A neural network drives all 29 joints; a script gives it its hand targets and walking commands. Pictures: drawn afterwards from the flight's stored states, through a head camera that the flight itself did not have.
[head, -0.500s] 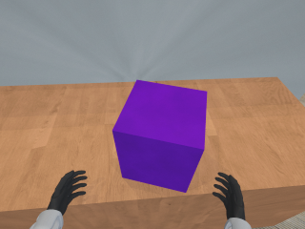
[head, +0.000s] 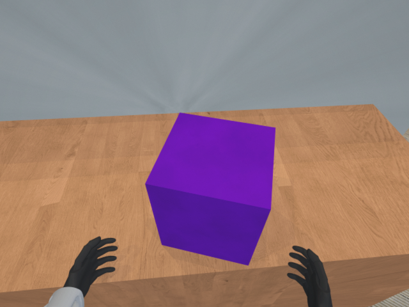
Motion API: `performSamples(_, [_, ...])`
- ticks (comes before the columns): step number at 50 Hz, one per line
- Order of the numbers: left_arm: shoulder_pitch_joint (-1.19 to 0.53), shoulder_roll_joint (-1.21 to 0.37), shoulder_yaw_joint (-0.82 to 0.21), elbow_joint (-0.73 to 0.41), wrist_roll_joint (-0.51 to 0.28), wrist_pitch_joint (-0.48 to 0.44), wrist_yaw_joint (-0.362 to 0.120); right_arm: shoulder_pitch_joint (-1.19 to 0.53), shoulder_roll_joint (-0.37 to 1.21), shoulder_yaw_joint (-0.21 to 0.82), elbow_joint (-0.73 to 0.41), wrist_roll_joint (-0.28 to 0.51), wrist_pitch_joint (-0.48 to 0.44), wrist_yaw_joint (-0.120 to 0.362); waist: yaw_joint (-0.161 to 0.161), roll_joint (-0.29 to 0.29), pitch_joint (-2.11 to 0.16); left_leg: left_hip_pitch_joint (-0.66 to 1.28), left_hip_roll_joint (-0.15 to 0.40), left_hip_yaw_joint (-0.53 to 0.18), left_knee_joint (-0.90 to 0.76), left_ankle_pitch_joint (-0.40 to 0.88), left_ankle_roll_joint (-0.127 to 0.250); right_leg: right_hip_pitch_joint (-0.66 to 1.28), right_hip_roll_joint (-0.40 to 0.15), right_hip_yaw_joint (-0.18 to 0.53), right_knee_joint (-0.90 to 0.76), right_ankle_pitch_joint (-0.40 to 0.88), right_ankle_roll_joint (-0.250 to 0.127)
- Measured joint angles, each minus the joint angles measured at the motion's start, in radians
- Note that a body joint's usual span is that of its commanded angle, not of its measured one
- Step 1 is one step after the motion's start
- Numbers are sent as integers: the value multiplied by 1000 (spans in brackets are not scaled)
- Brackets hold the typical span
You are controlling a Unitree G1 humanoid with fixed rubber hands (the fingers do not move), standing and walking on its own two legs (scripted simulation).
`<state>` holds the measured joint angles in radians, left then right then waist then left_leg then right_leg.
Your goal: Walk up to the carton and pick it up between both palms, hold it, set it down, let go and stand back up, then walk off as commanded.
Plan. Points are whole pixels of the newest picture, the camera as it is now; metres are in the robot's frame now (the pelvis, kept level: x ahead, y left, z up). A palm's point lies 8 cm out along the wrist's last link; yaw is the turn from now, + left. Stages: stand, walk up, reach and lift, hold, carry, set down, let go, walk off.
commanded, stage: set down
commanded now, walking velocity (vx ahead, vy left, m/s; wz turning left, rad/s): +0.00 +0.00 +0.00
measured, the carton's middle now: (214, 190) +0.37 -0.01 +0.01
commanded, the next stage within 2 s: let go in 1.24 s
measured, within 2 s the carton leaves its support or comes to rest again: neither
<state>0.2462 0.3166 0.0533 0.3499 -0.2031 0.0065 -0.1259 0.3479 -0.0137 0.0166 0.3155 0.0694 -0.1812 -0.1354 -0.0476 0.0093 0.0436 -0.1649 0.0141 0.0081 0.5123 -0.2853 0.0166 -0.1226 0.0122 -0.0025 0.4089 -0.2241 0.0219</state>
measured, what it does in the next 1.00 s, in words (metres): stands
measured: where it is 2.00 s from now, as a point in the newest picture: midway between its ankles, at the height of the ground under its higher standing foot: outside the picture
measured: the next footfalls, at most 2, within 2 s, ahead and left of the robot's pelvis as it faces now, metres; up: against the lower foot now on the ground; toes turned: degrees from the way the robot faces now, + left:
none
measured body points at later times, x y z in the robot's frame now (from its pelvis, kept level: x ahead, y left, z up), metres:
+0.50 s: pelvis +0.00 -0.01 +0.00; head -0.01 +0.00 +0.45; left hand +0.20 +0.25 -0.04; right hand +0.17 -0.20 -0.05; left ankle +0.00 +0.10 -0.74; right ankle +0.00 -0.14 -0.74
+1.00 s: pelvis +0.00 -0.01 +0.00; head -0.01 -0.01 +0.45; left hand +0.20 +0.24 -0.04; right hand +0.17 -0.21 -0.06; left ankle +0.00 +0.10 -0.74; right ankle +0.00 -0.14 -0.74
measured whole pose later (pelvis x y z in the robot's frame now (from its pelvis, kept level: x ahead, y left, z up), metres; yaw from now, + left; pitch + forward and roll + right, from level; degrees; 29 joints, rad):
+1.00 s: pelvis +0.00 -0.01 +0.00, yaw +0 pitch -4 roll -1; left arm 0.23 0.30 0.05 0.35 -0.11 0.16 -0.04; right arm 0.24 -0.10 0.00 0.52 -0.02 -0.19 0.02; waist -0.05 0.02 0.05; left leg -0.13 0.02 0.01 0.47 -0.27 0.00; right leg -0.11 0.01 0.00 0.40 -0.23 0.01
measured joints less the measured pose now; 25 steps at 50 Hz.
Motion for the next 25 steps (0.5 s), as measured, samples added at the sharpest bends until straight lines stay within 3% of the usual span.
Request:
performSamples(6, [0, 0, 0, 0, 18, 40, 23, -39, -18, 0, 61, -21, 16, 35, 0, 0, 0, 6, 0, 0, -2, 1, 0, 6, 0, 0, -1, 1, 0])
performSamples(25, [4, 0, 0, 0, 40, 117, 52, -68, -49, -9, 113, -58, 48, 68, 0, 3, 4, 29, 0, 0, -30, 11, -6, 17, 0, 0, -5, -3, -5])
